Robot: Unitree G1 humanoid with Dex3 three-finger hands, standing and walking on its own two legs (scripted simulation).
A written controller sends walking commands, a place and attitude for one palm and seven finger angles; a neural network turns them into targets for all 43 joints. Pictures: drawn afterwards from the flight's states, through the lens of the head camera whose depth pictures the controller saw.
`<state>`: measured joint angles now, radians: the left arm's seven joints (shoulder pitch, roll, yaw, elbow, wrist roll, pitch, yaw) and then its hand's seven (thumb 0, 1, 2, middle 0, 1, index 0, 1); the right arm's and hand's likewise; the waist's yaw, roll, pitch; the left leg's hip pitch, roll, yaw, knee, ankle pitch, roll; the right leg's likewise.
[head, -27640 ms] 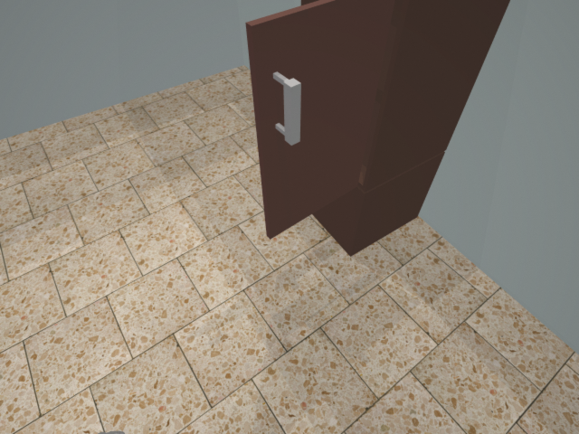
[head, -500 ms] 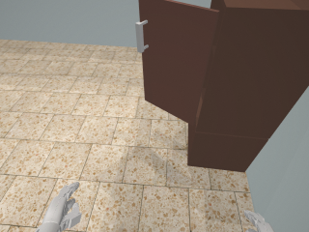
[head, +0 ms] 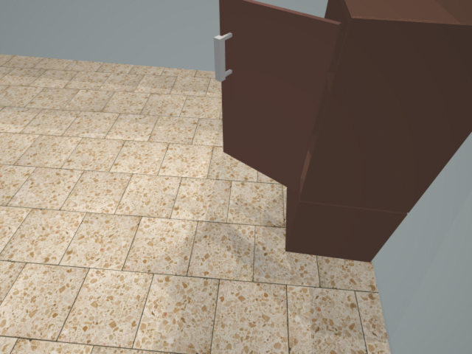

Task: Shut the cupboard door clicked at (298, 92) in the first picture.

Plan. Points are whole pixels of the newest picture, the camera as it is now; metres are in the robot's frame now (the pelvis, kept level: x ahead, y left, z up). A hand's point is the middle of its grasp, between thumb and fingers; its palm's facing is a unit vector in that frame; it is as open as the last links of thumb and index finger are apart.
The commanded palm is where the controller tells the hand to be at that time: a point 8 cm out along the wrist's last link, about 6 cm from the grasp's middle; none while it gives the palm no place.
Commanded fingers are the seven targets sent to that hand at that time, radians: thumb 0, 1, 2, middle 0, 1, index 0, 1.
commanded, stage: let the arm hang, fingers relaxed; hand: left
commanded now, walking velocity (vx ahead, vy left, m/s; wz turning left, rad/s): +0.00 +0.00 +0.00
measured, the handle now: (224, 57) +0.91 +0.09 +0.09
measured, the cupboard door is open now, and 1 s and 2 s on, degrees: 60 60 60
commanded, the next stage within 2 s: look to check the result in 0.44 s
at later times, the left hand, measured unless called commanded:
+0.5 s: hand out of the picture -0.02 +0.15 -0.18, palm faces +0.03 -0.99 -0.15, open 7.4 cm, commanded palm none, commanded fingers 0.00 0.90 0.90 -0.20 -0.30 -0.20 -0.30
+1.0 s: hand out of the picture -0.01 +0.16 -0.18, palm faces +0.02 -0.98 -0.19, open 7.4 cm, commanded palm none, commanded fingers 0.00 0.90 0.90 -0.20 -0.30 -0.20 -0.30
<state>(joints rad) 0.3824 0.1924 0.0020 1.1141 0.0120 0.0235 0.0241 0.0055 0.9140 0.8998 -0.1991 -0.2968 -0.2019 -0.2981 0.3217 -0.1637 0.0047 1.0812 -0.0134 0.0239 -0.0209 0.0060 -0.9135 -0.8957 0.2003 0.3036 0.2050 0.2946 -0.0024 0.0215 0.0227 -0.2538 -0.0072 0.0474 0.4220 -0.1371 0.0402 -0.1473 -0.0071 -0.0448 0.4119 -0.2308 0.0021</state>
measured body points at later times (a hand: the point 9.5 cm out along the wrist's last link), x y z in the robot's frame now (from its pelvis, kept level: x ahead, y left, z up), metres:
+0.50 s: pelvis +0.00 -0.01 +0.00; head +0.00 +0.00 +0.45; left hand -0.02 +0.20 -0.16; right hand -0.02 -0.22 -0.16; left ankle +0.06 +0.09 -0.74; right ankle +0.00 -0.12 -0.74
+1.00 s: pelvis +0.02 -0.02 +0.00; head +0.02 -0.02 +0.45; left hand -0.01 +0.21 -0.16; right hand +0.00 -0.24 -0.16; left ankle +0.06 +0.09 -0.74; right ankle +0.00 -0.12 -0.74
